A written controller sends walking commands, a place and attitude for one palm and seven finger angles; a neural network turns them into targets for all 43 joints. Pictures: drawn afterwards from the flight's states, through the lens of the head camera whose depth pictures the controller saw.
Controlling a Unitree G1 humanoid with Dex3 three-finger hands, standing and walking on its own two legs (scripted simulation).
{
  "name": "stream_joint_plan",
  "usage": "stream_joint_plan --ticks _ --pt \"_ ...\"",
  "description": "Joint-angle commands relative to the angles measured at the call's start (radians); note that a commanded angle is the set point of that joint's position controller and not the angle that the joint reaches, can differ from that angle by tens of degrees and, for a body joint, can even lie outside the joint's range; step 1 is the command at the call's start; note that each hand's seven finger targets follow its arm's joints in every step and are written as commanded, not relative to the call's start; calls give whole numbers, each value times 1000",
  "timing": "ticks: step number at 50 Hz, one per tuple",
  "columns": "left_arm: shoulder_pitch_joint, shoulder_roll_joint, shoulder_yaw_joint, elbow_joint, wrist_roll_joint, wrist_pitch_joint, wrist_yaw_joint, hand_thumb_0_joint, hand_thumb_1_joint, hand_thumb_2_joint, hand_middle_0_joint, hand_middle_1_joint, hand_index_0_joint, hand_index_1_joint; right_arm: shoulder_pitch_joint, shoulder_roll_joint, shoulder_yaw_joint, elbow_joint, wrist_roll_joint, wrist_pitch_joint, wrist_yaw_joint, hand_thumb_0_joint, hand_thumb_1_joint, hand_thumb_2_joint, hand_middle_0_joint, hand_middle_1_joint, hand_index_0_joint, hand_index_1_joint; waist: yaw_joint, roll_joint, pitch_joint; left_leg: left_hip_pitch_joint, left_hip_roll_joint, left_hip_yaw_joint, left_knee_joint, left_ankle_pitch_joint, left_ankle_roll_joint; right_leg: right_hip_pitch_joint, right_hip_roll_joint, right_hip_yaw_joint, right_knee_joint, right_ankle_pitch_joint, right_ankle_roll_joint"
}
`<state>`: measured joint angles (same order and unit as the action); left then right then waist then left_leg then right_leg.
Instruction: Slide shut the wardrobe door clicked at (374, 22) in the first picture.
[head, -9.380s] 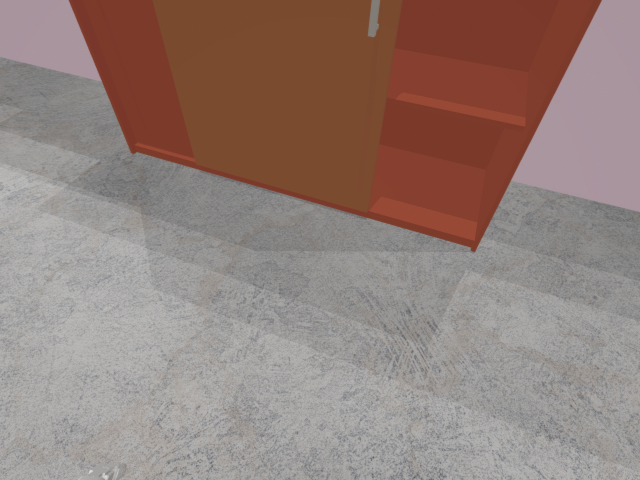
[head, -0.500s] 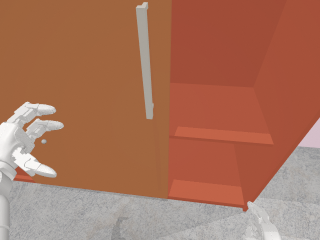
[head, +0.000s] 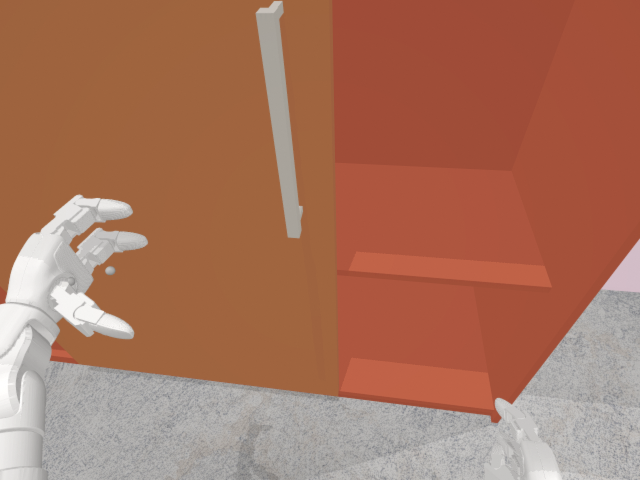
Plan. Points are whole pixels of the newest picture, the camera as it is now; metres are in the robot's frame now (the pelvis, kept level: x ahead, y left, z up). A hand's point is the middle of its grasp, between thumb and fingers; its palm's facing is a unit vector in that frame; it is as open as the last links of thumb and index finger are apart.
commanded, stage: move the hooked fingers beside the handle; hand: left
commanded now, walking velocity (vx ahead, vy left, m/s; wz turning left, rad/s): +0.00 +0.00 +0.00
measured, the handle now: (287, 138) +0.50 +0.08 +0.20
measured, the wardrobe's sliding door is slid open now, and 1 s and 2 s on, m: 0.47 0.47 0.47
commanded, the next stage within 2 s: none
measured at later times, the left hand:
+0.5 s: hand (160, 235) +0.35 +0.22 +0.16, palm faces -0.03 -1.00 -0.03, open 14.0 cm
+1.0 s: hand (207, 211) +0.40 +0.18 +0.16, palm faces -0.05 -1.00 -0.01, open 14.0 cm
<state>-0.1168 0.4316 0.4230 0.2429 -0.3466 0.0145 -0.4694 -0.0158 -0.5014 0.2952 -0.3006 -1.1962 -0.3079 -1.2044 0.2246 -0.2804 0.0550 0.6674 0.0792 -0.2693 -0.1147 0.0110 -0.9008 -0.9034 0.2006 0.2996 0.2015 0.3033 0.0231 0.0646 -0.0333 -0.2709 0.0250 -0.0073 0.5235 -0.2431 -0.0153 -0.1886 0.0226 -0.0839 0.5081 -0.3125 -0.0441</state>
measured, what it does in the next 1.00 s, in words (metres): stands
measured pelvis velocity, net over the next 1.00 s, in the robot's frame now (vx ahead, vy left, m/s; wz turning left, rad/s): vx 0.01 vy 0.02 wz -0.03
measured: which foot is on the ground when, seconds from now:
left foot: down 0.00-1.00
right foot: down 0.00-1.00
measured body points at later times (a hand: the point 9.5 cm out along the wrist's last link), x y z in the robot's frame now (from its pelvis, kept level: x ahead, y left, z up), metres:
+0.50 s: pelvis +0.00 +0.01 +0.00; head +0.00 +0.00 +0.45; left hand +0.35 +0.28 +0.16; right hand +0.16 -0.23 -0.09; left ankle +0.02 +0.13 -0.73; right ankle -0.02 -0.08 -0.73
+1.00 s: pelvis +0.01 +0.02 +0.00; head +0.00 +0.00 +0.45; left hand +0.39 +0.23 +0.16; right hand +0.13 -0.24 -0.10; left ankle +0.02 +0.13 -0.73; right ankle -0.02 -0.08 -0.73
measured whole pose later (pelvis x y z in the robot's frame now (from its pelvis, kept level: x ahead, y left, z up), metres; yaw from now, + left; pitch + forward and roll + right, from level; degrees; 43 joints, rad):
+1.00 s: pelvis +0.01 +0.02 +0.00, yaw -2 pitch +1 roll +0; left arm -0.46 0.30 0.23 0.49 -0.23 0.00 -0.20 -0.02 -0.50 0.30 -0.30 -1.20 -0.31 -1.20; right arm 0.26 -0.26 0.04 0.70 0.06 -0.14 -0.08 0.01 -0.90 -0.90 0.20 0.30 0.20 0.30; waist -0.03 0.04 -0.03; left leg -0.29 0.01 0.03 0.51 -0.25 0.01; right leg -0.22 0.01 -0.05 0.50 -0.30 -0.02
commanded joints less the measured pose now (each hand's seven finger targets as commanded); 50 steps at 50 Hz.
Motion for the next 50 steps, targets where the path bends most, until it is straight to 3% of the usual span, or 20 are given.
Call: stream_joint_plan --ticks 1,3,4,6,7,11,15,19,20,22,30,32,34,36,39,42,44,46,48,50 --pt "-351 306 100 -185 -13 -72 22 0 -500 300 -300 -1200 -300 -1200 -98 -109 -49 -155 0 -45 -8 0 -900 -900 200 300 200 300 -9 -6 -176 134 -36 1 -28 167 59 -29 -30 62 -98 289 48" --pt "-323 303 114 -199 -13 -75 25 0 -500 300 -300 -1200 -300 -1200 -102 -105 -53 -167 -1 -45 -5 0 -900 -900 200 300 200 300 -1 -1 -225 158 -38 5 -22 204 61 -16 -26 60 -84 346 48" --pt "-323 282 95 -201 -12 -74 23 0 -500 300 -300 -1200 -300 -1200 -106 -102 -51 -172 0 -44 -3 0 -900 -900 200 300 200 300 -1 20 -222 158 -38 6 -24 214 60 -17 -26 57 -79 358 46" --pt "-317 256 72 -181 -13 -71 32 0 -500 300 -300 -1200 -300 -1200 -95 -103 -52 -165 0 -37 0 0 -900 -900 200 300 200 300 -4 -21 -196 143 -34 7 -24 209 59 -19 -25 48 -81 348 46" --pt "-325 231 50 -174 -11 -65 36 0 -500 300 -300 -1200 -300 -1200 -101 -102 -51 -169 4 -37 1 0 -900 -900 200 300 200 300 -8 3 -177 145 -35 7 -26 197 58 -51 -21 50 -84 337 47" --pt "-374 229 28 -161 6 -49 71 0 -500 300 -300 -1200 -300 -1200 -92 -108 -54 -161 2 -23 -1 0 -900 -900 200 300 200 300 -14 -32 -165 140 -30 0 -35 174 59 -61 -21 44 -89 285 43" --pt "-437 211 11 -212 22 -59 107 0 -500 300 -300 -1200 -300 -1200 -94 -103 -55 -166 -2 -17 0 0 -900 -900 200 300 200 300 -16 -2 -228 180 -29 -6 -39 203 58 -52 -19 42 -78 300 38" --pt "-474 192 -6 -163 32 -62 134 0 -500 300 -300 -1200 -300 -1200 -87 -102 -53 -150 -5 0 1 0 -900 -900 200 300 200 300 -25 -22 -204 165 -26 -4 -45 190 57 -56 -18 41 -81 290 38" --pt "-494 186 -18 -153 37 -60 137 0 -500 300 -300 -1200 -300 -1200 -88 -102 -52 -148 -3 2 0 0 -900 -900 200 300 200 300 -28 11 -195 169 -26 -5 -48 186 54 -67 -17 42 -82 280 35" --pt "-509 180 -23 -138 44 -58 146 0 -500 300 -300 -1200 -300 -1200 -79 -103 -55 -147 -6 9 3 0 -900 -900 200 300 200 300 -29 -19 -217 170 -26 -4 -43 193 56 -56 -16 43 -83 291 36" --pt "-564 119 -83 -108 62 -59 179 0 -500 300 -300 -1200 -300 -1200 -68 -100 -59 -145 -9 30 14 0 -900 -900 200 300 200 300 -31 -6 -251 193 -21 -7 -40 255 51 -46 -16 38 -66 338 29" --pt "-559 134 -66 -67 69 -56 196 0 -500 300 -300 -1200 -300 -1200 -56 -105 -61 -135 -10 42 17 0 -900 -900 200 300 200 300 -30 -45 -229 172 -19 -5 -39 249 53 -50 -14 38 -71 340 31" --pt "-612 109 -98 -66 73 -54 205 0 -500 300 -300 -1200 -300 -1200 -57 -102 -61 -134 -9 48 18 0 -900 -900 200 300 200 300 -41 -30 -220 174 -21 -6 -42 238 52 -61 -15 41 -72 328 32" --pt "-630 152 -66 -62 86 -63 224 0 -500 300 -300 -1200 -300 -1200 -46 -107 -65 -124 -14 60 18 0 -900 -900 200 300 200 300 -35 -44 -237 172 -18 -3 -40 246 53 -40 -16 41 -73 326 30" --pt "-672 81 -127 -66 92 -76 236 0 -500 300 -300 -1200 -300 -1200 -51 -96 -64 -130 -12 64 22 0 -900 -900 200 300 200 300 -47 -8 -251 202 -17 -6 -39 257 49 -58 -13 41 -68 328 28" --pt "-697 103 -112 -37 99 -88 250 0 -500 300 -300 -1200 -300 -1200 -38 -103 -69 -117 -14 73 23 0 -900 -900 200 300 200 300 -48 -30 -255 198 -15 -3 -41 252 50 -55 -11 43 -72 327 28" --pt "-714 55 -154 -17 101 -85 255 0 -500 300 -300 -1200 -300 -1200 -40 -98 -67 -117 -13 75 26 0 -900 -900 200 300 200 300 -54 -9 -244 199 -17 -5 -41 247 47 -66 -13 43 -72 324 27" --pt "-711 96 -121 47 105 -83 269 0 -500 300 -300 -1200 -300 -1200 -24 -107 -68 -100 -15 86 26 0 -900 -900 200 300 200 300 -48 -63 -220 165 -16 -7 -45 218 48 -58 -12 42 -81 296 26" --pt "-785 74 -146 51 108 -87 275 0 -500 300 -300 -1200 -300 -1200 -24 -106 -68 -102 -14 91 28 0 -900 -900 200 300 200 300 -61 -54 -222 164 -19 -3 -45 211 50 -73 -12 46 -78 304 29" --pt "-791 84 -132 61 116 -98 283 0 -500 300 -300 -1200 -300 -1200 -17 -104 -71 -104 -16 95 31 0 -900 -900 200 300 200 300 -54 -35 -264 181 -19 -1 -39 237 50 -58 -12 50 -70 323 27"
